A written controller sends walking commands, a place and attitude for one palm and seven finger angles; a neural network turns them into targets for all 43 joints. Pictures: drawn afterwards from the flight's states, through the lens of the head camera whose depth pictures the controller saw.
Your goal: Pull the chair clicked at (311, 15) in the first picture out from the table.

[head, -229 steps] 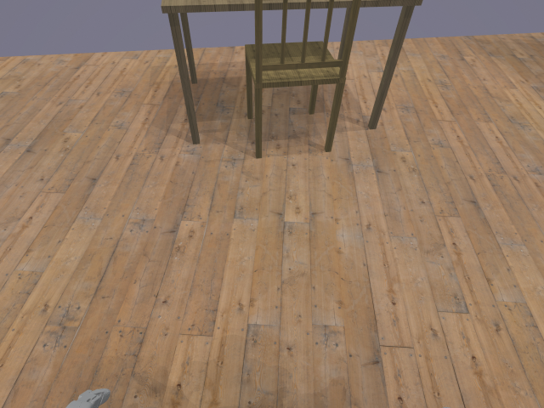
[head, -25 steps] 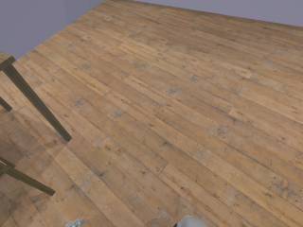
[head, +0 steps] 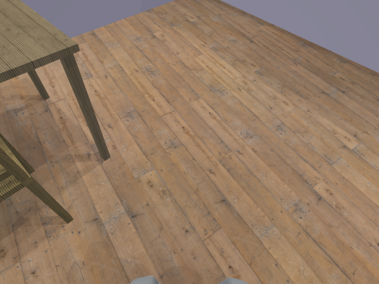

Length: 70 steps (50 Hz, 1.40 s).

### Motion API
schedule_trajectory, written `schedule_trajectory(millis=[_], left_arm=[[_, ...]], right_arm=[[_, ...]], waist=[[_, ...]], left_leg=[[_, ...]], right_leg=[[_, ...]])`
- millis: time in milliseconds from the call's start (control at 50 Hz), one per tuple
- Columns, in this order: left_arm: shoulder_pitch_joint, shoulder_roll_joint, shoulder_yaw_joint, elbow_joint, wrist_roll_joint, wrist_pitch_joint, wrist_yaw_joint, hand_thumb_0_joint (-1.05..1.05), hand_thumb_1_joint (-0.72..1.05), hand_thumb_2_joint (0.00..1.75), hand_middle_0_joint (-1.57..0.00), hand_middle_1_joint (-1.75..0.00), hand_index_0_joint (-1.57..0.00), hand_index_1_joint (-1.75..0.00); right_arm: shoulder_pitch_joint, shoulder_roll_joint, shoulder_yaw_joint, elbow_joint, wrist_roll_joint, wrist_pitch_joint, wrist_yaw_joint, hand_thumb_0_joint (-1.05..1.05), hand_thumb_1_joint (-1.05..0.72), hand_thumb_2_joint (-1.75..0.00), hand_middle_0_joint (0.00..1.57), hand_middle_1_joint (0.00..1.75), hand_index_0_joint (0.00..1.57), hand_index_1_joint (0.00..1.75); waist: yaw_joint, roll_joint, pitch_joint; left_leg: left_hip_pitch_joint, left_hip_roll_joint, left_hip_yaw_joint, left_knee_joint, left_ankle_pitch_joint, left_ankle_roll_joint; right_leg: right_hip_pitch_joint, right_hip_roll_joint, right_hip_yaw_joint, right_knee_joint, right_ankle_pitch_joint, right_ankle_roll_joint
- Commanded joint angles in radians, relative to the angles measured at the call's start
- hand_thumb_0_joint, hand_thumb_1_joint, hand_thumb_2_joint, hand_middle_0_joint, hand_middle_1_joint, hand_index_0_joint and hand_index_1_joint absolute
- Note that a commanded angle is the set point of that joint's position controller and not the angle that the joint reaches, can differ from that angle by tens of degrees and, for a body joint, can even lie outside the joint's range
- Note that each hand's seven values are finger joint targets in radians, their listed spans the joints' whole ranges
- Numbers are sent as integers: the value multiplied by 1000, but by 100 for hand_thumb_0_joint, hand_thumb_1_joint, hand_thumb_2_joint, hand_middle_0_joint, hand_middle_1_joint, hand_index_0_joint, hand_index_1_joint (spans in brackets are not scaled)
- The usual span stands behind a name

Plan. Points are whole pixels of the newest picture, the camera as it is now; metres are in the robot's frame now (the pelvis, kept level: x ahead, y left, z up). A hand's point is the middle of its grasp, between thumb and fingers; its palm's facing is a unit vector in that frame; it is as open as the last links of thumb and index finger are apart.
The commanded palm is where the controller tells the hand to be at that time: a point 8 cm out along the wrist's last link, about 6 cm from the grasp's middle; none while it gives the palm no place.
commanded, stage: turn to face it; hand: left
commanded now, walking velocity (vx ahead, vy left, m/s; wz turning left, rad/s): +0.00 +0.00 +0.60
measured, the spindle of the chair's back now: out of the picture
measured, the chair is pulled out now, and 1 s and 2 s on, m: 0.00 0.00 0.00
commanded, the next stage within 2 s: take the last steps up to it in 1.38 s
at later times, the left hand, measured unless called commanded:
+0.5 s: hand out of the picture +0.07 +0.16 -0.13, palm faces +0.28 -0.91 -0.30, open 7.4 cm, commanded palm none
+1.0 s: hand out of the picture -0.15 +0.18 -0.17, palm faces +0.60 -0.75 -0.27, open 7.4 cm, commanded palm none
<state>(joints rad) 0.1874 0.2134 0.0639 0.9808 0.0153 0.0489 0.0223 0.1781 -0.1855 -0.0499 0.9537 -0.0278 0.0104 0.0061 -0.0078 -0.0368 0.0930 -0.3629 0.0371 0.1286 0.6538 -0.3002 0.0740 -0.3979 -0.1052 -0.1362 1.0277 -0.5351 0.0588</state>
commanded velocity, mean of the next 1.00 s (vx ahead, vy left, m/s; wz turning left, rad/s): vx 0.00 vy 0.00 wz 0.57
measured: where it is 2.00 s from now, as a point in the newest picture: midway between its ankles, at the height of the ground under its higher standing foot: outside the picture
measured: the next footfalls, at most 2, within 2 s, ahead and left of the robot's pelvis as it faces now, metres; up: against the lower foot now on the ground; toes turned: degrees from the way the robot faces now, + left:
right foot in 0.44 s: +0.07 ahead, -0.17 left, +0.00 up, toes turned +14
left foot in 0.86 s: -0.07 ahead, +0.07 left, +0.00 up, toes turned +38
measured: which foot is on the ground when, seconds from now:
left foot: down 0.00-0.42, up 0.44-0.84, down 0.86-1.00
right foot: up 0.00-0.42, down 0.44-0.86, up 0.88-1.00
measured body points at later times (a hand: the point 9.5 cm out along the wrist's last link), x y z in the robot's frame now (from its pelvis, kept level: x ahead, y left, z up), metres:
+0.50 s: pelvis +0.00 -0.06 +0.01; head +0.04 -0.08 +0.45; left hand +0.05 +0.21 -0.11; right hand +0.13 -0.31 -0.15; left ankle +0.01 +0.06 -0.69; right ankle +0.03 -0.18 -0.73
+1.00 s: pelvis -0.04 -0.03 +0.01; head -0.02 +0.02 +0.45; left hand -0.18 +0.22 -0.15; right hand +0.21 -0.17 -0.11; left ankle -0.10 +0.04 -0.72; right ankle +0.02 -0.17 -0.65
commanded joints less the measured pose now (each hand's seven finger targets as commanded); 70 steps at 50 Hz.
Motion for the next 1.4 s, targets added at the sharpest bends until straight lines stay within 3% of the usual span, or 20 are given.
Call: schedule_trajectory(millis=[0,260,360,380,400,420,440,520,700,800,820,840,860,980,1200,1280,1300,1320,1340,1380], left_arm=[[-30,81,29,-101,3,-29,-9,0,90,90,-20,-30,-20,-30],[-94,93,25,-165,-6,-17,3,0,90,90,-20,-30,-20,-30],[28,111,26,-154,-15,-31,9,0,90,90,-20,-30,-20,-30],[74,142,35,-150,-10,-39,13,0,90,90,-20,-30,-20,-30],[86,244,51,-156,9,-51,20,0,90,90,-20,-30,-20,-30],[52,288,49,-180,10,-43,21,0,90,90,-20,-30,-20,-30],[-10,252,38,-200,6,-41,22,0,90,90,-20,-30,-20,-30],[-93,146,10,-212,2,-57,15,0,90,90,-20,-30,-20,-30],[83,224,31,-145,17,-45,9,0,90,90,-20,-30,-20,-30],[73,237,43,-136,7,-33,4,0,90,90,-20,-30,-20,-30],[75,212,40,-145,-3,-28,1,0,90,90,-20,-30,-20,-30],[50,145,25,-190,-10,-25,-9,0,90,90,-20,-30,-20,-30],[-31,132,10,-214,0,-16,-4,0,90,90,-20,-30,-20,-30],[12,142,21,-138,-2,-12,-11,0,90,90,-20,-30,-20,-30],[-48,104,3,-160,-9,-17,0,0,90,90,-20,-30,-20,-30],[49,102,7,-131,-14,-37,7,0,90,90,-20,-30,-20,-30],[81,144,12,-126,-8,-51,11,0,90,90,-20,-30,-20,-30],[97,229,28,-119,9,-63,20,0,90,90,-20,-30,-20,-30],[102,259,27,-132,6,-59,16,0,90,90,-20,-30,-20,-30],[5,192,20,-148,2,-54,20,0,90,90,-20,-30,-20,-30]], right_arm=[[67,-193,-41,-56,8,-16,-26,0,-90,-90,20,30,20,30],[77,-236,-72,-72,3,8,-12,0,-90,-90,20,30,20,30],[-3,-245,-80,-106,7,21,-5,0,-90,-90,20,30,20,30],[-10,-214,-77,-117,14,22,-2,0,-90,-90,20,30,20,30],[5,-144,-68,-133,25,24,4,0,-90,-90,20,30,20,30],[-11,-150,-70,-154,13,24,2,0,-90,-90,20,30,20,30],[-5,-179,-75,-147,5,32,7,0,-90,-90,20,30,20,30],[51,-156,-69,-90,4,50,26,0,-90,-90,20,30,20,30],[-110,-133,-41,-135,17,47,30,0,-90,-90,20,30,20,30],[-16,-158,-39,-118,18,24,25,0,-90,-90,20,30,20,30],[47,-215,-53,-103,15,13,24,0,-90,-90,20,30,20,30],[99,-337,-85,-101,9,4,16,0,-90,-90,20,30,20,30],[166,-375,-92,-72,16,10,7,0,-90,-90,20,30,20,30],[-1,-243,-43,-108,12,-3,-18,0,-90,-90,20,30,20,30],[44,-232,-43,-87,2,12,-17,0,-90,-90,20,30,20,30],[13,-212,-41,-83,11,13,-15,0,-90,-90,20,30,20,30],[23,-179,-37,-80,19,10,-10,0,-90,-90,20,30,20,30],[43,-107,-25,-91,27,9,-6,0,-90,-90,20,30,20,30],[20,-133,-34,-109,22,18,-11,0,-90,-90,20,30,20,30],[36,-142,-45,-64,12,43,-4,0,-90,-90,20,30,20,30]], waist=[[-11,152,-182],[-38,201,-157],[22,188,-181],[45,113,-198],[51,-166,-189],[49,-266,-149],[18,-140,-107],[-38,-149,-49],[57,-198,-75],[13,-159,-172],[-25,-18,-225],[-65,317,-234],[-96,314,-234],[-6,195,-149],[-27,179,-123],[28,156,-162],[39,55,-177],[37,-210,-185],[48,-213,-168],[9,-161,-94]], left_leg=[[270,248,-326,-297,561,80],[221,189,-459,-306,384,104],[54,120,-493,-233,313,50],[-50,68,-461,-167,184,-1],[-253,-62,-294,61,-85,-90],[-283,-109,-190,305,-281,-125],[-240,-61,-226,452,-235,-112],[-229,-11,-154,583,-59,-147],[-103,-2,-49,220,-164,-152],[117,-18,-17,-148,10,-121],[300,39,-93,-264,186,-96],[469,317,-460,-289,560,29],[438,402,-504,-270,801,133],[298,194,-288,-272,684,70],[240,183,-425,-282,547,113],[132,129,-419,-192,467,53],[47,74,-374,-116,316,-2],[-137,-68,-218,79,-51,-83],[-139,-86,-201,257,-307,-96],[-128,-51,-230,462,-212,-95]], right_leg=[[-190,-14,119,173,131,31],[-72,47,137,-154,102,44],[217,92,117,-508,243,15],[353,39,153,-664,307,-1],[469,-226,413,-808,223,-83],[312,-407,553,-823,285,-178],[184,-376,449,-812,248,-203],[182,-199,169,-722,497,-143],[284,-271,92,-654,639,-177],[288,-251,-4,-462,685,-100],[164,-215,-46,-308,574,-45],[-164,-67,-73,-86,39,45],[-225,-36,37,48,-142,42],[-170,-17,115,135,132,42],[0,56,112,-234,89,22],[241,72,103,-562,313,4],[367,4,167,-682,416,-8],[474,-244,421,-729,564,-93],[348,-379,478,-732,682,-205],[199,-275,361,-772,483,-216]])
